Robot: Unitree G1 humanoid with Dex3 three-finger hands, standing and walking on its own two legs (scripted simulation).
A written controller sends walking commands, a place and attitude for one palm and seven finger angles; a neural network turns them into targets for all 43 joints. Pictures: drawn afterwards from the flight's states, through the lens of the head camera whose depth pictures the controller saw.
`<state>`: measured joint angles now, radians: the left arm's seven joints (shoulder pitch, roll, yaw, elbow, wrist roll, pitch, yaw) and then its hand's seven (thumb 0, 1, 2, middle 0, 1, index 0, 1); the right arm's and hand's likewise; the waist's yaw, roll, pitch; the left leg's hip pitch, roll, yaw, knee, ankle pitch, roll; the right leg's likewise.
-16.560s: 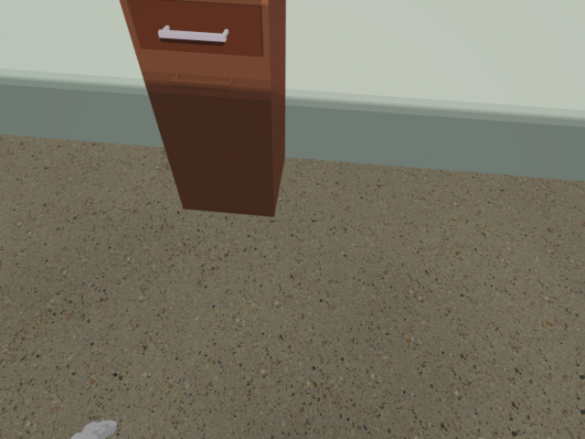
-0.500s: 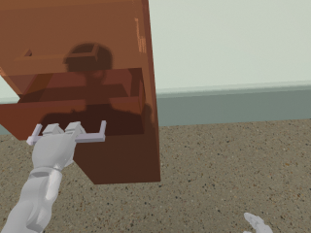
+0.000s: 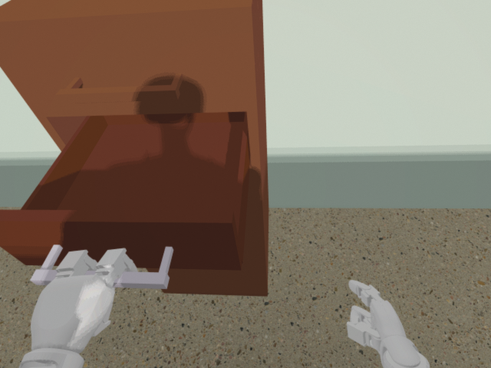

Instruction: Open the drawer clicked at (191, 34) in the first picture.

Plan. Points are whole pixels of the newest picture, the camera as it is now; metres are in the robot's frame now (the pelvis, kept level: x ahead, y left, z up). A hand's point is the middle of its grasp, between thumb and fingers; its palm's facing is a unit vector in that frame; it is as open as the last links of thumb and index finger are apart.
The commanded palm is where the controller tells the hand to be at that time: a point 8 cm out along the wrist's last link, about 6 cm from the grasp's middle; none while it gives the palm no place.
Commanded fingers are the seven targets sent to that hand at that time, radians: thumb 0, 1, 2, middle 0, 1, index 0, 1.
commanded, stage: pull the drawer open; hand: left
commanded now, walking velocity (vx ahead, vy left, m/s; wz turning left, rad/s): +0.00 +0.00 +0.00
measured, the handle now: (105, 266) +0.24 +0.24 +0.08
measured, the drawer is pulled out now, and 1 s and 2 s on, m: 0.24 0.30 0.30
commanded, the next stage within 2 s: open the thumb to release the handle in 0.54 s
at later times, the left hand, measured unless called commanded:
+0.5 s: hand (83, 358) +0.13 +0.23 +0.06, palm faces +0.04 -0.09 -1.00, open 5.7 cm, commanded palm +0.08 +0.24 +0.11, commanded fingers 0.00 0.90 0.90 -0.40 -1.35 -0.40 -1.35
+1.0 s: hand (73, 352) +0.13 +0.24 +0.06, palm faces +0.06 -0.12 -0.99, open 9.2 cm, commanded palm +0.10 +0.23 +0.11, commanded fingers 0.00 -0.43 0.33 -0.31 -1.21 -0.31 -1.21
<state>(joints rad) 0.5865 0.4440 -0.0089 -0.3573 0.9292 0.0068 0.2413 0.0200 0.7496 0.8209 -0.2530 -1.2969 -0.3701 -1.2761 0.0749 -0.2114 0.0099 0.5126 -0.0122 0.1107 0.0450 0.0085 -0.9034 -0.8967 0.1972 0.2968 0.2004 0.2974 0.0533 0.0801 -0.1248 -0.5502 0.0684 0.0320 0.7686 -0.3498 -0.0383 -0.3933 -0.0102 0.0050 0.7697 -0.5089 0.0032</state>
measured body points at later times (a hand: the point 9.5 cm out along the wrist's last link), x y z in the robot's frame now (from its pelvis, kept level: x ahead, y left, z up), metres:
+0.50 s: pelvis -0.03 -0.01 -0.01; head -0.01 -0.04 +0.44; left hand +0.12 +0.23 +0.11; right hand +0.17 -0.24 -0.11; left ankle +0.02 +0.15 -0.71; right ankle -0.08 -0.12 -0.71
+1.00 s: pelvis -0.04 +0.00 +0.00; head -0.04 -0.03 +0.45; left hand +0.12 +0.25 +0.11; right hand +0.18 -0.20 -0.10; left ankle +0.02 +0.15 -0.71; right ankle -0.08 -0.12 -0.71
